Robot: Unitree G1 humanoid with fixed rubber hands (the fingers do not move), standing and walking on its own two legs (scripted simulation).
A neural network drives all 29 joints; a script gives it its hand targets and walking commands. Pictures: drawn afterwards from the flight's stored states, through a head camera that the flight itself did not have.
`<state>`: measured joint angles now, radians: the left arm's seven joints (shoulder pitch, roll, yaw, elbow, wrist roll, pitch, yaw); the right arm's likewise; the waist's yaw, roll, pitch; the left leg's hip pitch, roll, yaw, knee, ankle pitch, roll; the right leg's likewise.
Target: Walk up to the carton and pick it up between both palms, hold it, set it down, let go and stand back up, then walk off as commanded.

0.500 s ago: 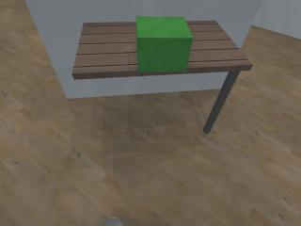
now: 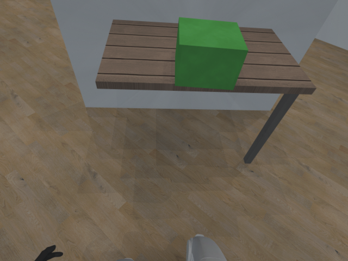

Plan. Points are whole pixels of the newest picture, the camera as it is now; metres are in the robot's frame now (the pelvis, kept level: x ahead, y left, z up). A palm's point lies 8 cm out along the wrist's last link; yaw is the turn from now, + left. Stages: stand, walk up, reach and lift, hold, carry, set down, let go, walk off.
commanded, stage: walk up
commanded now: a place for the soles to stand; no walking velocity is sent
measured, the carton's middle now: (206, 53) +0.85 -0.15 +0.03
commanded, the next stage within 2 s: none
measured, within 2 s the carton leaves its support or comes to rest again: neither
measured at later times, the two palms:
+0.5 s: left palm out of the picture +0.04 +0.19 -0.07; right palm out of the picture +0.03 -0.44 -0.12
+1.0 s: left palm out of the picture -0.11 +0.13 -0.11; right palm out of the picture +0.11 -0.45 -0.14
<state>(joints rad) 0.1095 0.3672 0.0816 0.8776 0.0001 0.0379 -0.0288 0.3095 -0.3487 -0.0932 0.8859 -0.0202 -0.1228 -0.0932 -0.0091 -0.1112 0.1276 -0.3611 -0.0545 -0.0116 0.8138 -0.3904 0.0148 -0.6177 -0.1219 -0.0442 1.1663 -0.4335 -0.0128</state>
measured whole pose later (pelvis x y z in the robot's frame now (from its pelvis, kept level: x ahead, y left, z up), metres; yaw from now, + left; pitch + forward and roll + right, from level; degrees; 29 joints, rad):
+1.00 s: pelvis -0.02 -0.17 -0.02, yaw +9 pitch -9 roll -1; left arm 0.44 0.32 0.10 1.03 0.00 -0.01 0.02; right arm 0.18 -0.38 -0.09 0.97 -0.05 0.02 0.00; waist 0.00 0.12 0.05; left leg -0.53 -0.04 -0.08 1.28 -0.38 0.02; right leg -0.18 -0.05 -0.05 0.94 -0.62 0.04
